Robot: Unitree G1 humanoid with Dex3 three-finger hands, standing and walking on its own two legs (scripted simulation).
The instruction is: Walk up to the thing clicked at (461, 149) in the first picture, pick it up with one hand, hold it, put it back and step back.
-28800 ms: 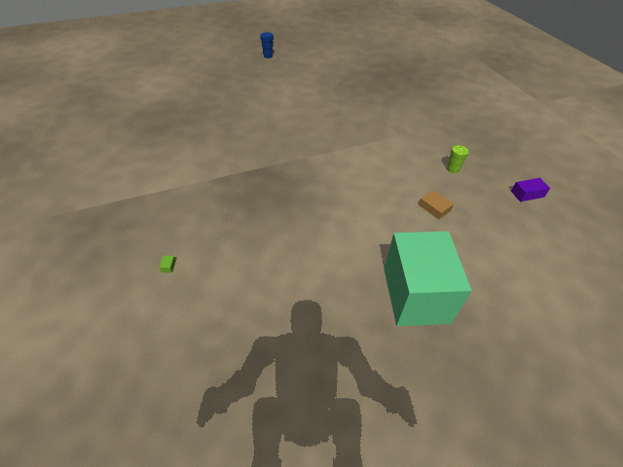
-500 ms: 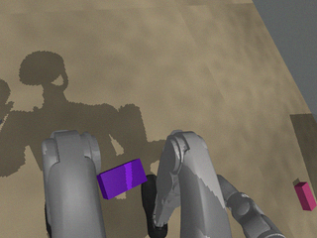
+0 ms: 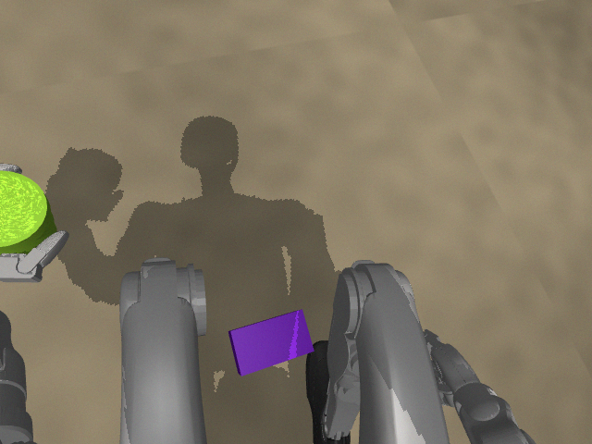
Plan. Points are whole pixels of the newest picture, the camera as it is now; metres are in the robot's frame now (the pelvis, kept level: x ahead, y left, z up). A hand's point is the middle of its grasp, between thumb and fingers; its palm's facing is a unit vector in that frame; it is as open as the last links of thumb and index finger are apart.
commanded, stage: settle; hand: left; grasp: from the side
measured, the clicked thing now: (16, 225) +0.35 +0.33 -0.07
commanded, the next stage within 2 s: lift in 0.90 s
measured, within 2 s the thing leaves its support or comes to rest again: neither
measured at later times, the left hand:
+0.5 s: hand out of the picture +0.35 +0.32 +0.00, palm faces +0.42 -0.90 -0.07, open 10.1 cm
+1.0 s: hand out of the picture +0.35 +0.32 +0.02, palm faces +0.42 -0.91 -0.06, open 10.1 cm
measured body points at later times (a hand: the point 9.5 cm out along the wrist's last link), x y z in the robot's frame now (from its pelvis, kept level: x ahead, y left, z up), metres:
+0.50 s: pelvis +0.00 -0.01 +0.03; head +0.19 +0.06 +0.43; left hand +0.32 +0.37 +0.00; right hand +0.21 -0.25 -0.09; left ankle +0.08 +0.14 -0.29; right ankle +0.10 -0.13 -0.29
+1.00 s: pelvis +0.00 -0.01 +0.05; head +0.18 +0.05 +0.46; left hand +0.33 +0.36 +0.03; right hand +0.19 -0.25 -0.08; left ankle +0.08 +0.14 -0.29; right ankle +0.10 -0.13 -0.29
